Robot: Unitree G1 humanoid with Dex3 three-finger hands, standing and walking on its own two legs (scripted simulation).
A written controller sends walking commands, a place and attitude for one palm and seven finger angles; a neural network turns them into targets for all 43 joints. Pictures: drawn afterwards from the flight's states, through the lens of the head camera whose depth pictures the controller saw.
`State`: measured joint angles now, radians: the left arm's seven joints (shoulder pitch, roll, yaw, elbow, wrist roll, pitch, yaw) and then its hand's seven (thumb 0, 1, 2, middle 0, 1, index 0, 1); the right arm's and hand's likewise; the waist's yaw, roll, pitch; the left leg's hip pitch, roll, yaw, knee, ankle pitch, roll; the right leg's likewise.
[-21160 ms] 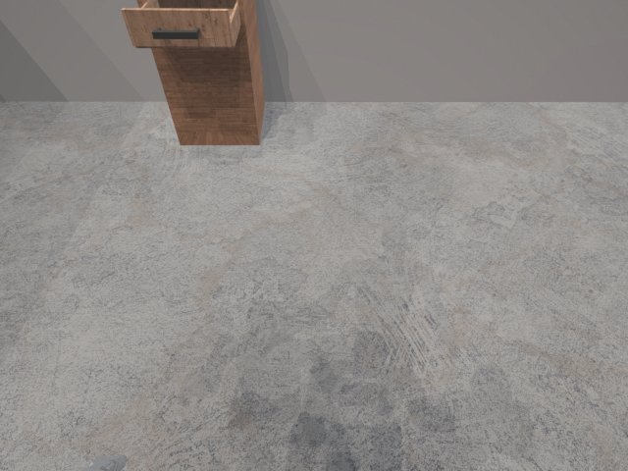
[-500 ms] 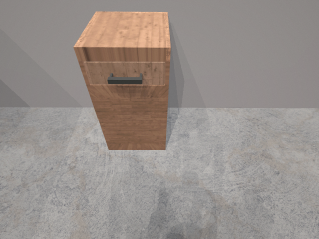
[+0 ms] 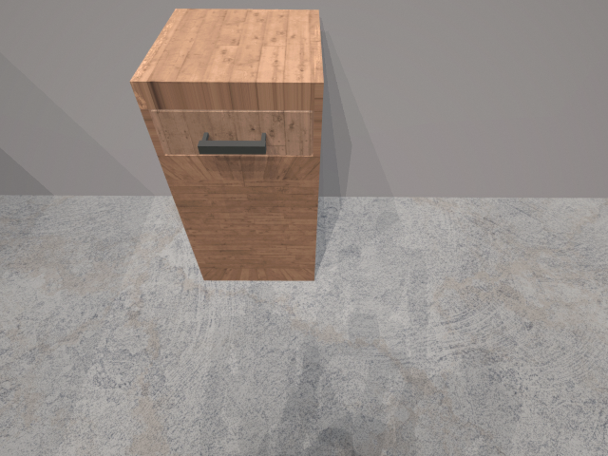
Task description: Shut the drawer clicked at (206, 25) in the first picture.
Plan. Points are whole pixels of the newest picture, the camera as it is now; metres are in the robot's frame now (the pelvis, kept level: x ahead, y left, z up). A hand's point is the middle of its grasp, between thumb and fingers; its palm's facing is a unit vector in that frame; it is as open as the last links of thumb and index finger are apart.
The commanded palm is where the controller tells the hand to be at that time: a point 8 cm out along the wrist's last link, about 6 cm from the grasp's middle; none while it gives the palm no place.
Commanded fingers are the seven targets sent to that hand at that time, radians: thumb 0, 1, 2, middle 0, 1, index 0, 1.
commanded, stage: look to check the result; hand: left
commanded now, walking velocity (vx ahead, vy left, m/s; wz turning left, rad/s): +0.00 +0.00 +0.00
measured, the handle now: (233, 141) +0.81 +0.22 -0.08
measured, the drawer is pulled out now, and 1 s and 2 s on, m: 0.00 0.00 0.00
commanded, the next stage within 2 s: stand and wait in 0.26 s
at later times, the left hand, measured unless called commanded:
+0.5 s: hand out of the picture -0.02 +0.15 -0.17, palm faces +0.05 -0.98 -0.18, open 7.4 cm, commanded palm none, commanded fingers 0.00 0.90 0.90 -0.20 -0.30 -0.20 -0.30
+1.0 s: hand out of the picture -0.02 +0.14 -0.17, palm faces +0.05 -0.98 -0.18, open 7.4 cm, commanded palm none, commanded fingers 0.00 0.90 0.90 -0.20 -0.30 -0.20 -0.30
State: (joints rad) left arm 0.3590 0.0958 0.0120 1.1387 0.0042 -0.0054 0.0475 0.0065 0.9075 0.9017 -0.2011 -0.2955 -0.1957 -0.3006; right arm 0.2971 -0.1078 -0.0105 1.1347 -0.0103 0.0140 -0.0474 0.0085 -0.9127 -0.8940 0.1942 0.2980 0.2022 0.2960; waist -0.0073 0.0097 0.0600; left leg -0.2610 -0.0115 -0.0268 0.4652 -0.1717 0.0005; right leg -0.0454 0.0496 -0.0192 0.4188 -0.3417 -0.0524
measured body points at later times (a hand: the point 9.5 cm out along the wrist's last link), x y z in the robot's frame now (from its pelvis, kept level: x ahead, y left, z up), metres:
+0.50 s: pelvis +0.01 +0.00 +0.00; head +0.02 -0.01 +0.45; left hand -0.02 +0.20 -0.16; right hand -0.01 -0.21 -0.17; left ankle +0.05 +0.12 -0.74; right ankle -0.07 -0.08 -0.74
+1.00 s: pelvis +0.01 -0.01 +0.00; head +0.03 -0.02 +0.45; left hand -0.02 +0.19 -0.16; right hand +0.00 -0.22 -0.17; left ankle +0.05 +0.12 -0.74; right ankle -0.07 -0.08 -0.74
